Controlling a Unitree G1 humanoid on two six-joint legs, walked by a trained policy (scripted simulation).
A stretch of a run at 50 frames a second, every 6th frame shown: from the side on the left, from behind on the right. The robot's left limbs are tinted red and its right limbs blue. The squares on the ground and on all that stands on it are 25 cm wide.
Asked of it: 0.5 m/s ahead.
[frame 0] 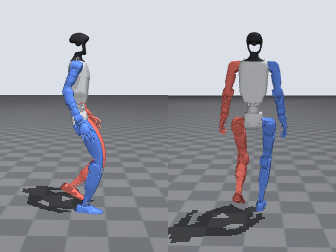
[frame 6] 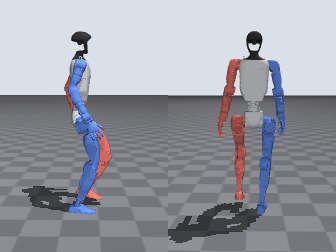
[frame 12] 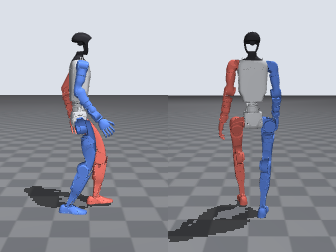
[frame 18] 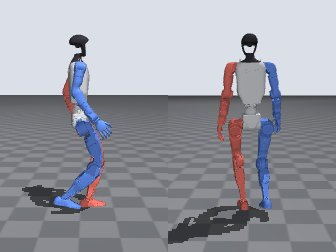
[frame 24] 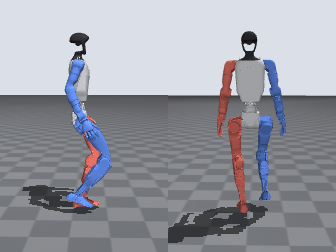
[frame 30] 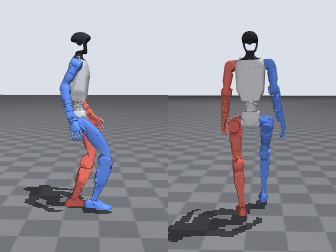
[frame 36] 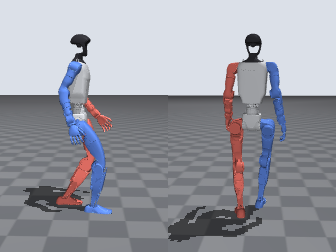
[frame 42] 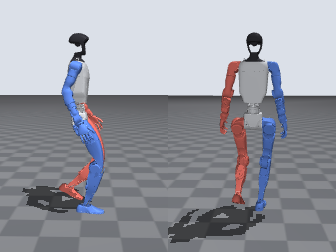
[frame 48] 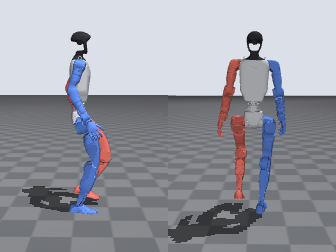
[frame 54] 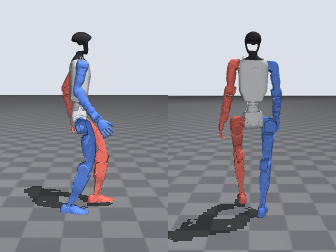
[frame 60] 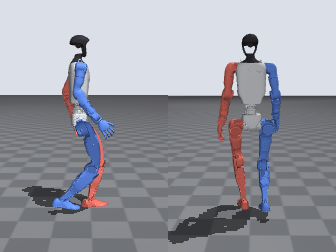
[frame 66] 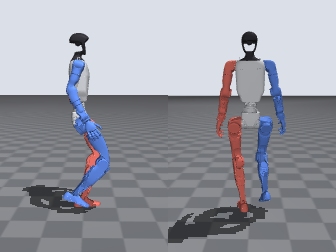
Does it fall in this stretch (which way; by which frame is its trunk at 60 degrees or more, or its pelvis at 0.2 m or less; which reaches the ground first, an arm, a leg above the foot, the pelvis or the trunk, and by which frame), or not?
no
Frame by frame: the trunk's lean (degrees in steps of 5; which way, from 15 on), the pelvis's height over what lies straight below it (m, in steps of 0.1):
0: 0, 0.8
6: 0, 0.8
12: 5, 0.8
18: 0, 0.7
24: 0, 0.8
30: 0, 0.8
36: 0, 0.7
42: 0, 0.8
48: 0, 0.8
54: 5, 0.8
60: 0, 0.7
66: 0, 0.8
